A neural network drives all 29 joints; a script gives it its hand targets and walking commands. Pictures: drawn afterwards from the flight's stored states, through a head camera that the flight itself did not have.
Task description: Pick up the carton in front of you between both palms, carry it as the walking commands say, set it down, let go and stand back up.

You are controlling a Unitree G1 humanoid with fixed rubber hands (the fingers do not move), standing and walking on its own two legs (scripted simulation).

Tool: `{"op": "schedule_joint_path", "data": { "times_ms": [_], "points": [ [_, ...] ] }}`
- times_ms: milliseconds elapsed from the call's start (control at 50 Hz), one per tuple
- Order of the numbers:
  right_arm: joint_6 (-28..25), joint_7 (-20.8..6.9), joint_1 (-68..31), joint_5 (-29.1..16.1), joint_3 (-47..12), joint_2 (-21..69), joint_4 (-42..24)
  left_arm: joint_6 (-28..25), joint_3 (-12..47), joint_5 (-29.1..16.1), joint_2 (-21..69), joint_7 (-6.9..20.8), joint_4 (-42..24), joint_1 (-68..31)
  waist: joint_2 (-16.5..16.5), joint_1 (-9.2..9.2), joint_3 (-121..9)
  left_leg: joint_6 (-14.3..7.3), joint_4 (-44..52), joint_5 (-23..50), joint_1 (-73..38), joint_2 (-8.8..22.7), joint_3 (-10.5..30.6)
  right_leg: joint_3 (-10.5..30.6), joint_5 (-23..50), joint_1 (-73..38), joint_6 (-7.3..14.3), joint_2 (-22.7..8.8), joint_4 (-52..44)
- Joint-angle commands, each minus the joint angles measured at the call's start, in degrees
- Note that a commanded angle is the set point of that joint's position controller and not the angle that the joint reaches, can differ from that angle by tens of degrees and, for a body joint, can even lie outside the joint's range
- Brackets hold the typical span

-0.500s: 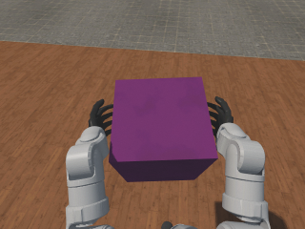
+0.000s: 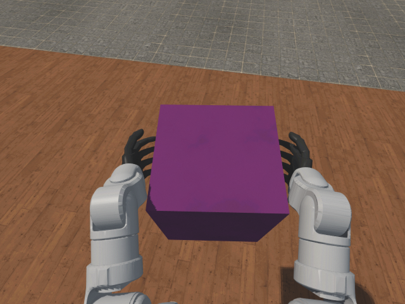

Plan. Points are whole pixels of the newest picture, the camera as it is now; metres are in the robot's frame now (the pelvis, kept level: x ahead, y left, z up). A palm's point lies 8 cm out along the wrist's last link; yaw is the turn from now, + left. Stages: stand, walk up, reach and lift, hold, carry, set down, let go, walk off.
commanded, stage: carry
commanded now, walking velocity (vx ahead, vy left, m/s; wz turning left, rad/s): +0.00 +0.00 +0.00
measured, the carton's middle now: (214, 181) +0.35 +0.00 +0.03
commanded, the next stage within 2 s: none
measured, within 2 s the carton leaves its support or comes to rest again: neither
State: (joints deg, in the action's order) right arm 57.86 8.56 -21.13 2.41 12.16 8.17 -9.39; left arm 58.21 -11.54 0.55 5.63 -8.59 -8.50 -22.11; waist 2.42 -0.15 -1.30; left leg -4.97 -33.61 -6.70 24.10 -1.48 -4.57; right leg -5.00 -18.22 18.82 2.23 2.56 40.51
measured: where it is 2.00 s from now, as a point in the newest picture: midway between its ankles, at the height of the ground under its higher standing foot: outside the picture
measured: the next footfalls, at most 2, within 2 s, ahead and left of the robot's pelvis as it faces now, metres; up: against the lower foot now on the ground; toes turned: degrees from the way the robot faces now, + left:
none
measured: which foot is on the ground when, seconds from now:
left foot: down 0.00-1.00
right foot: down 0.00-1.00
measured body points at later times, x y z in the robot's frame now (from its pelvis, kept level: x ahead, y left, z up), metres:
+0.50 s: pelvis +0.02 +0.01 +0.00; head +0.02 +0.01 +0.45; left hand +0.36 +0.15 +0.10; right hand +0.35 -0.15 +0.10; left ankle +0.04 +0.10 -0.73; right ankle -0.05 -0.05 -0.72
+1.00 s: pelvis +0.00 +0.02 +0.01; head -0.03 +0.02 +0.46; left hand +0.33 +0.16 +0.11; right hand +0.32 -0.14 +0.11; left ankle +0.04 +0.10 -0.73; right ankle -0.05 -0.05 -0.72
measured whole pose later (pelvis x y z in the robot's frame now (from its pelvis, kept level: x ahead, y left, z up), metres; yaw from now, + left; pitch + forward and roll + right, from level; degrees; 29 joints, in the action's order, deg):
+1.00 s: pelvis +0.00 +0.02 +0.01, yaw -2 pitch +2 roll +0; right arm 62.6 8.6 -25.1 3.6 14.8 7.1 0.7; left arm 62.5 -14.6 3.7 6.8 -8.4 1.0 -25.5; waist 0.0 -0.3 -6.6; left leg -4.9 -29.6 -5.5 19.4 -0.3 -6.2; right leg -7.0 -15.2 13.2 3.8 2.0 33.1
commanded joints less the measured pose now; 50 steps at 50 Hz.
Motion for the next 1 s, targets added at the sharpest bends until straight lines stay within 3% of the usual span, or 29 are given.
{"op": "schedule_joint_path", "data": {
  "times_ms": [0,40,60,80,100,120,180,220,360,500,660,980],
  "points": [
    [1.09,-0.95,-27.8,-9.9,-34.9,38.1,-1.72,1.28,35.19,-9.38,41.57,1.68,-3.46,-28.67,-9.65,0.59,-27.89,-7.08,-0.36,55.44,-23.57,15.3,12.14,5.53,7.35,-3.17,-1.73,-5.15,-10.21],
    [1.08,-1.64,-30.81,-11.06,-35.98,40.14,-2.46,1.15,34.35,-8.95,42.76,1.68,-2.39,-29.51,-3.1,0.32,-26.64,-3.27,-1.03,37.85,-13.83,10.19,7.18,7.65,34.2,-13.1,-0.6,-9.05,-7.11],
    [0.95,-1.83,-32.12,-11.6,-36.47,40.98,-2.6,1.09,34.14,-8.64,43.18,1.67,-2.19,-29.74,-0.29,0.25,-25.88,-2.4,-1.27,28.87,-9.84,8.36,5.94,8.61,46.3,-15.79,0.11,-10.93,-6.39],
    [0.81,-1.87,-33.55,-12.05,-36.74,41.44,-2.99,1.03,34.12,-8.55,43.47,1.67,-2.2,-30.31,0.89,0.13,-25.58,-1.83,-1.05,23.26,-7.62,6.92,4.92,8.64,54.09,-17.63,1.04,-12.2,-5.94],
    [0.82,-1.81,-34.23,-12.21,-36.81,41.61,-2.91,1.01,34.09,-8.36,43.54,1.63,-1.87,-30.42,1.18,0.06,-25.38,-1.44,-0.52,21.36,-7.26,6.14,4.35,8.14,57.12,-18.14,1.78,-12.65,-5.45],
    [0.9,-1.7,-34.34,-12.12,-36.72,41.57,-2.52,1.01,33.93,-8.07,43.37,1.57,-1.46,-30.16,1.19,-0.04,-25.47,-1.43,-0.01,22.85,-8.12,6.09,4.27,7.36,55.96,-17.84,1.88,-12.26,-4.99],
    [1.22,-1.29,-33.25,-11.6,-35.96,41.04,-0.84,1.18,33.31,-7.45,42.61,1.35,-0.95,-29.66,-0.8,0.26,-26.09,-2.82,0.24,36.63,-13.74,8.85,6.01,5.75,41.1,-13.73,0.0,-9.47,-4.96],
    [1.41,-1.08,-32.67,-11.16,-35.26,40.72,0.21,1.43,33.1,-7.36,42.44,1.27,-0.74,-30.03,-2.48,0.49,-26.17,-3.4,0.34,40.75,-15.37,9.95,6.8,5.62,34.77,-12.65,-0.93,-8.53,-5.97],
    [1.97,-0.93,-33.39,-9.97,-33.61,41.16,1.99,1.97,32.95,-7.84,43.37,1.37,0.39,-32.08,-0.71,0.29,-24.41,-1.71,0.48,26.74,-11.85,7.83,4.84,6.5,47.4,-15.09,0.28,-12.05,-7.25],
    [2.0,-1.15,-35.46,-10.38,-33.74,42.04,1.52,1.82,33.34,-8.24,44.98,1.47,0.53,-34.17,-2.57,0.26,-25.41,-2.82,1.4,31.35,-15.85,10.93,7.04,6.41,32.2,-11.83,0.65,-10.86,-8.42],
    [2.5,-1.22,-36.63,-10.11,-33.29,41.62,2.41,2.35,32.9,-7.87,44.83,1.45,1.61,-35.38,-3.14,0.24,-21.87,-1.73,6.2,13.66,-13.7,10.79,8.2,7.07,16.79,-9.36,1.99,-10.54,-12.46],
    [3.61,-0.51,-38.69,-8.94,-30.49,42.08,5.94,3.42,30.52,-7.5,45.54,1.02,5.44,-37.8,-3.02,0.06,-20.33,-1.4,6.95,13.54,-13.17,10.76,8.19,7.37,14.64,-7.0,1.82,-10.57,-12.71]
  ]
}}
